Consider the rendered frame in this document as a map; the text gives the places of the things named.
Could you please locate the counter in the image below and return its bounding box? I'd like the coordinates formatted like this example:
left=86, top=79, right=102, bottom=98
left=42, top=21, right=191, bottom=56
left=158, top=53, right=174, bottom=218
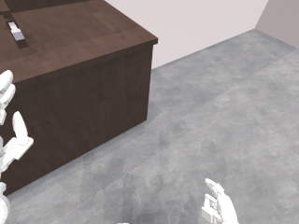
left=0, top=0, right=159, bottom=197

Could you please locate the left robot hand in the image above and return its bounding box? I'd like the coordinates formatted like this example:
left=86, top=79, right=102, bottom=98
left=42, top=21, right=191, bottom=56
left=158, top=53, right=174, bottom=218
left=0, top=70, right=34, bottom=179

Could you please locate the right robot hand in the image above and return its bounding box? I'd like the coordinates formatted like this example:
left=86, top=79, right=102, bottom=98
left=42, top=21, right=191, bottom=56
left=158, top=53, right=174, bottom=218
left=202, top=178, right=238, bottom=224

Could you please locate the robot left forearm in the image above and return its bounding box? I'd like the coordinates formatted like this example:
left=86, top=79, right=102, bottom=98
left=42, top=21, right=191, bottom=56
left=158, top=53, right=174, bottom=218
left=0, top=182, right=10, bottom=224

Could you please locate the tap lever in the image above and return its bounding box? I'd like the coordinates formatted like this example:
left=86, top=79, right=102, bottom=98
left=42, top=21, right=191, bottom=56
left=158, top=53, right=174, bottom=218
left=8, top=21, right=24, bottom=41

